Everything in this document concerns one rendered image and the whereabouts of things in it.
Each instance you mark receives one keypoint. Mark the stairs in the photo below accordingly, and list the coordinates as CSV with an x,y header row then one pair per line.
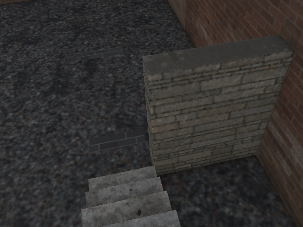
x,y
133,198

